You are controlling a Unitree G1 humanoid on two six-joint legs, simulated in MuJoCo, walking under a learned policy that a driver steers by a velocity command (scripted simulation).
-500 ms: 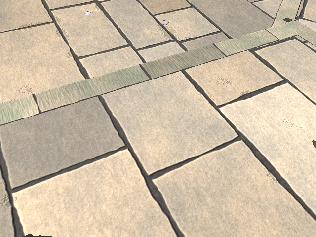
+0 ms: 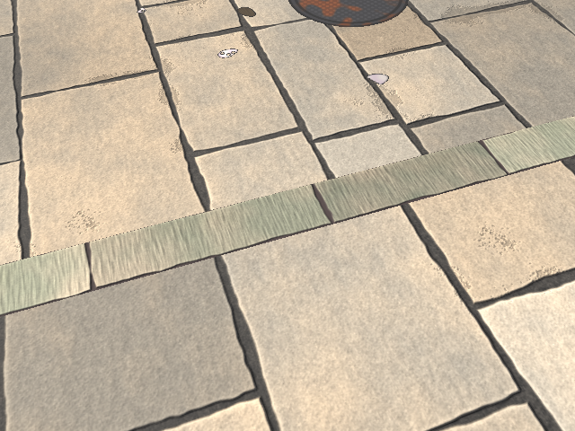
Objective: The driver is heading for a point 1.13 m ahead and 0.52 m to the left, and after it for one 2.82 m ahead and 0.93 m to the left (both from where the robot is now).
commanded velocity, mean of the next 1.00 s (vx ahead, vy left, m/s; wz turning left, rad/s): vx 1.00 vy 0.00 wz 0.92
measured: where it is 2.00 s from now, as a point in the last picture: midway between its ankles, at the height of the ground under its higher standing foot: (14, 201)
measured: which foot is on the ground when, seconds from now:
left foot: up 0.00-0.12, down 0.14-0.56, up 0.58-0.98, down 1.00-1.00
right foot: down 0.00-0.10, up 0.12-0.52, down 0.54-1.00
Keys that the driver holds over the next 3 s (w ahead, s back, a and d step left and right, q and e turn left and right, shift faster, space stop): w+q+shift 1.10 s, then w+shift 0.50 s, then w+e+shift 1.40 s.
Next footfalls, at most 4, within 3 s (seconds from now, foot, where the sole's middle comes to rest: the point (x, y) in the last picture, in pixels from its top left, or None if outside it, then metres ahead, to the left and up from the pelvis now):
0.14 left None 0.33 0.02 -0.76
0.54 right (324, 318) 0.77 -0.04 -0.76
1.00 left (170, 261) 0.94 0.39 -0.76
1.50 right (97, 196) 1.31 0.72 -0.90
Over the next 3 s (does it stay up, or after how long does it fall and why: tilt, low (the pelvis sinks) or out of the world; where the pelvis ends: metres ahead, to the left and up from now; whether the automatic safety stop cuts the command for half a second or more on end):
stays up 1.95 1.67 -0.13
